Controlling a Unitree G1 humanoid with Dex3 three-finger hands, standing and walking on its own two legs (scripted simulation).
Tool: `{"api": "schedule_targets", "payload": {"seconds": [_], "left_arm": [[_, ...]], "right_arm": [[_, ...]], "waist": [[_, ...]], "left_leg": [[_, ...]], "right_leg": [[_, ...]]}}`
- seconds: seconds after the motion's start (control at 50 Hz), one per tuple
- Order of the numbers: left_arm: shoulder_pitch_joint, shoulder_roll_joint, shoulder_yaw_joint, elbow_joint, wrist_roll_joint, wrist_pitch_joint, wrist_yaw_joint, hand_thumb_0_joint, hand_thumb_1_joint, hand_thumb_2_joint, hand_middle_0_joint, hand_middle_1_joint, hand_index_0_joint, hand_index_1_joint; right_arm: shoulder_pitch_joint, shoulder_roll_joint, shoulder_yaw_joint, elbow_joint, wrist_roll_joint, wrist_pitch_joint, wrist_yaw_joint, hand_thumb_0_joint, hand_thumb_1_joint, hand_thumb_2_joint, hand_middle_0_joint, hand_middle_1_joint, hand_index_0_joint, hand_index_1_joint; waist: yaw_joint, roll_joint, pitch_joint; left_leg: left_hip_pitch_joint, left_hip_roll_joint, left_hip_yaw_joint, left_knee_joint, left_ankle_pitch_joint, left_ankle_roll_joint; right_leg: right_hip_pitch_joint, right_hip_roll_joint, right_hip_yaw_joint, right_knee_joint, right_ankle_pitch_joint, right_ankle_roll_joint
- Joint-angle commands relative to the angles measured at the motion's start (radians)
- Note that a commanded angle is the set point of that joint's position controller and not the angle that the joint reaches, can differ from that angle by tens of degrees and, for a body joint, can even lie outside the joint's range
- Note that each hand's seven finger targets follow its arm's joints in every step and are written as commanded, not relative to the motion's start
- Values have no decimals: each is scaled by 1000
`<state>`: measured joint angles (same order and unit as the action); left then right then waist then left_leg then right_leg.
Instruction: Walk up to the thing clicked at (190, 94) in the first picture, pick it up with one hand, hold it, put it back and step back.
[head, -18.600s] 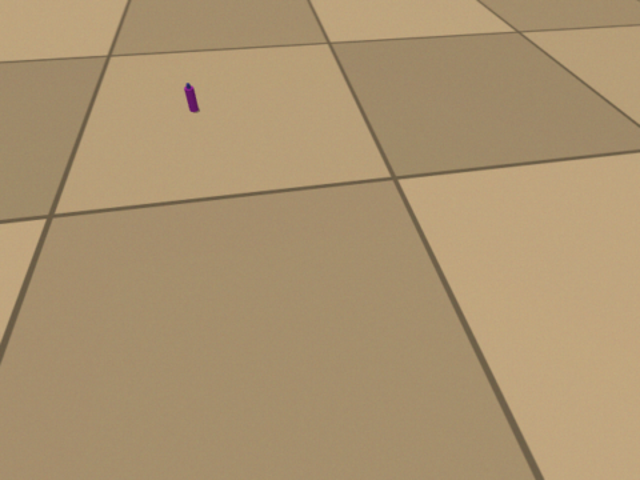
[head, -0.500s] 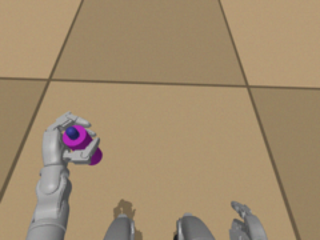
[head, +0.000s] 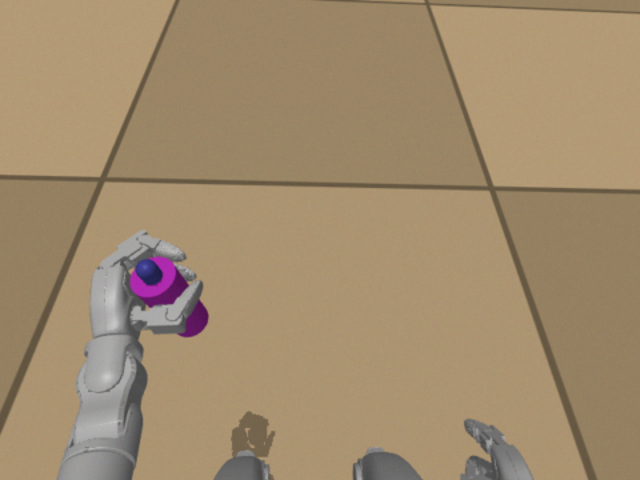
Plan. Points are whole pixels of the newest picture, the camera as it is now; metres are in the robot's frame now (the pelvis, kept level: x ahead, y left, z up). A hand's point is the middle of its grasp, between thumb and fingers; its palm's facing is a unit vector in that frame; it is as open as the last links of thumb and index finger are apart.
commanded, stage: hold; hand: left
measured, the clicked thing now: (170, 296) +0.34 +0.18 +0.01
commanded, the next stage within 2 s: none
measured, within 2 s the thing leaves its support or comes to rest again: neither
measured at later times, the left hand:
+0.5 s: hand (169, 284) +0.33 +0.17 +0.05, palm faces +0.14 -0.99 -0.01, open 7.2 cm
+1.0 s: hand (169, 281) +0.33 +0.16 +0.07, palm faces +0.14 -0.99 -0.01, open 7.2 cm
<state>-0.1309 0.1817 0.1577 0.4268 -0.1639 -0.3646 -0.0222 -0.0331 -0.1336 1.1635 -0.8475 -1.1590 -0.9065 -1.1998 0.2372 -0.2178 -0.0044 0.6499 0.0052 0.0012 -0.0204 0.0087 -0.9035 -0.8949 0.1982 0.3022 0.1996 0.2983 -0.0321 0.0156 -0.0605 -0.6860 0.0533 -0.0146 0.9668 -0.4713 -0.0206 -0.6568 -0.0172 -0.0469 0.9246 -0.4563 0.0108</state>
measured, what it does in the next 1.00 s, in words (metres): stands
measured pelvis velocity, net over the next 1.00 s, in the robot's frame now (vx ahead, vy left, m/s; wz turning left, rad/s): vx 0.00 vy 0.00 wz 0.00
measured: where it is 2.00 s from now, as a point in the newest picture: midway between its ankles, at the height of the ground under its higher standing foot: outside the picture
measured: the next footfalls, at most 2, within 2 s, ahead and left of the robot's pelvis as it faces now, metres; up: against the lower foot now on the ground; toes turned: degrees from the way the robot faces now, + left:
none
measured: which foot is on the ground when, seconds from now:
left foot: down 0.00-1.00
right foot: down 0.00-1.00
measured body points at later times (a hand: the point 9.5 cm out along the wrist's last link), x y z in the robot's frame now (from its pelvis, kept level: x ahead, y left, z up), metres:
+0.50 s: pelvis +0.00 +0.00 +0.01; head +0.05 +0.00 +0.46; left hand +0.32 +0.22 +0.06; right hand +0.12 -0.25 -0.10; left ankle +0.00 +0.13 -0.68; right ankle +0.00 -0.13 -0.68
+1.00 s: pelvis +0.00 +0.00 +0.02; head +0.04 +0.00 +0.47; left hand +0.32 +0.22 +0.07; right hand +0.13 -0.25 -0.09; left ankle +0.00 +0.13 -0.68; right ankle +0.00 -0.13 -0.68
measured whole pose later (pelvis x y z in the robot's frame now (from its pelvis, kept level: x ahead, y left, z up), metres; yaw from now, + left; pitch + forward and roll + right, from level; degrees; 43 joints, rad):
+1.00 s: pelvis +0.00 +0.00 +0.02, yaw +0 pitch +6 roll -1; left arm -0.14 0.16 0.14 0.45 -0.15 -0.36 0.00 -0.03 -0.12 1.16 -0.84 -1.17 -0.90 -1.21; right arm 0.22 -0.22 0.00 0.66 0.01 0.00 -0.02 0.01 -0.90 -0.90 0.20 0.30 0.20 0.30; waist -0.02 0.01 -0.02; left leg -0.52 0.05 0.00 0.83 -0.41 -0.02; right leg -0.50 -0.02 -0.04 0.80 -0.40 0.01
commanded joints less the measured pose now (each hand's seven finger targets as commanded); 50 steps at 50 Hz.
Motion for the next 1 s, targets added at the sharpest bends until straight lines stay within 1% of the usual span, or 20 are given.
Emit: {"api": "schedule_targets", "payload": {"seconds": [0.0,0.08,0.14,0.32,0.34,0.36,0.42,0.46,0.5,0.54,0.56,0.58,0.66,0.76,0.8,0.84,0.86,0.92,0.96,0.98], "left_arm": [[-261,132,52,-233,-11,-91,-1,0,384,1249,-1277,-1368,-1296,-1362],[-316,148,51,-307,-12,-108,2,0,369,1254,-1281,-1369,-1293,-1370],[-253,101,26,-201,-11,-89,-1,0,318,1233,-1242,-1362,-1250,-1367],[-280,133,49,-259,-9,-94,11,0,341,1230,-1261,-1363,-1267,-1368],[-247,111,42,-184,-6,-85,11,0,349,1239,-1262,-1373,-1270,-1377],[-282,129,37,-267,-2,-93,13,0,354,1243,-1267,-1375,-1274,-1380],[-312,132,35,-269,-2,-96,14,0,346,1247,-1267,-1378,-1274,-1383],[-247,98,16,-205,-5,-81,11,0,362,1236,-1271,-1375,-1280,-1378],[-303,130,41,-276,-7,-90,19,0,350,1230,-1270,-1371,-1277,-1374],[-269,96,8,-230,-4,-82,13,0,365,1236,-1273,-1378,-1282,-1380],[-326,134,27,-311,-4,-91,18,0,354,1241,-1276,-1381,-1283,-1385],[-247,106,20,-210,-1,-79,16,0,340,1241,-1280,-1384,-1286,-1390],[-294,117,33,-268,-9,-82,20,0,343,1247,-1287,-1390,-1291,-1396],[-283,103,8,-253,0,-72,16,0,360,1255,-1287,-1397,-1294,-1401],[-285,121,36,-249,-2,-71,21,0,360,1255,-1301,-1402,-1307,-1407],[-265,68,-9,-203,-4,-67,16,0,351,1259,-1302,-1409,-1308,-1415],[-302,112,28,-264,-5,-75,20,0,364,1261,-1310,-1410,-1315,-1415],[-303,132,41,-263,1,-78,21,0,359,1260,-1305,-1410,-1312,-1414],[-270,91,16,-188,2,-73,15,0,364,1278,-1314,-1426,-1322,-1431],[-329,124,39,-269,-7,-87,16,0,359,1265,-1311,-1417,-1317,-1422]], "right_arm": [[0,-135,-52,-119,-4,-31,-5,0,-897,-894,200,300,200,300],[-2,-133,-53,-121,-4,-30,-5,0,-900,-897,200,300,200,300],[0,-136,-53,-113,-4,-29,-5,0,-900,-899,200,300,200,300],[-17,-130,-51,-122,-3,-24,-3,0,-901,-900,200,300,200,300],[-20,-133,-51,-125,-1,-25,-4,0,-898,-899,200,300,200,300],[-23,-131,-50,-124,-1,-25,-4,0,-897,-899,200,300,200,300],[-26,-138,-55,-121,-1,-27,-6,0,-897,-900,200,300,200,300],[-28,-130,-48,-125,0,-29,-7,0,-899,-900,200,300,200,300],[-30,-130,-50,-120,0,-31,-6,0,-901,-900,200,300,200,300],[-35,-131,-48,-125,1,-31,-6,0,-899,-900,200,300,200,300],[-33,-137,-54,-123,1,-32,-6,0,-900,-901,200,300,200,300],[-29,-131,-48,-119,1,-30,-6,0,-903,-902,200,300,200,300],[-38,-127,-47,-123,2,-34,-6,0,-902,-902,200,300,200,300],[-44,-130,-49,-120,3,-36,-8,0,-900,-902,200,300,200,300],[-38,-133,-53,-116,4,-35,-9,0,-898,-901,200,300,200,300],[-40,-127,-47,-118,0,-38,-6,0,-899,-902,200,300,200,300],[-45,-127,-50,-118,0,-40,-5,0,-899,-902,200,300,200,300],[-43,-132,-53,-117,2,-38,-5,0,-899,-902,200,300,200,300],[-46,-130,-51,-116,1,-40,-3,0,-899,-902,200,300,200,300],[-44,-134,-54,-116,1,-40,-4,0,-901,-902,200,300,200,300]], "waist": [[2,18,-305],[3,38,-322],[-12,8,-287],[8,9,-298],[3,-7,-267],[10,17,-272],[1,22,-277],[-3,-14,-251],[9,5,-282],[-1,8,-250],[4,25,-278],[2,-14,-262],[9,-2,-262],[4,0,-248],[7,-12,-252],[-5,-23,-232],[13,11,-250],[14,10,-238],[-1,-30,-218],[10,6,-258]], "left_leg": [[191,-37,0,-144,332,19],[208,-40,10,-152,325,19],[212,-37,8,-158,330,21],[225,-43,18,-183,326,22],[218,-44,19,-189,307,23],[230,-42,18,-199,304,20],[249,-41,14,-209,290,19],[240,-42,16,-213,290,23],[251,-42,17,-216,295,21],[259,-40,14,-223,304,19],[272,-42,16,-226,307,19],[268,-40,15,-222,323,22],[263,-43,19,-233,309,22],[292,-42,22,-242,332,23],[293,-42,19,-244,335,23],[279,-42,21,-245,317,24],[287,-44,22,-246,325,21],[286,-44,22,-250,322,21],[279,-38,16,-255,312,23],[297,-41,19,-251,321,22]], "right_leg": [[172,30,0,-115,349,-23],[189,27,7,-128,354,-20],[178,29,4,-138,356,-19],[244,22,10,-169,368,-13],[223,25,8,-173,350,-13],[227,25,6,-174,342,-16],[220,25,4,-182,325,-17],[235,26,5,-193,330,-13],[250,24,6,-193,336,-13],[236,26,3,-195,337,-15],[245,24,6,-198,344,-16],[256,26,3,-200,354,-13],[274,21,6,-213,350,-10],[269,22,7,-220,371,-12],[275,22,4,-224,371,-11],[267,23,5,-226,358,-10],[278,22,6,-226,362,-12],[278,20,6,-229,358,-12],[257,25,0,-225,347,-13],[270,21,6,-224,356,-14]]}}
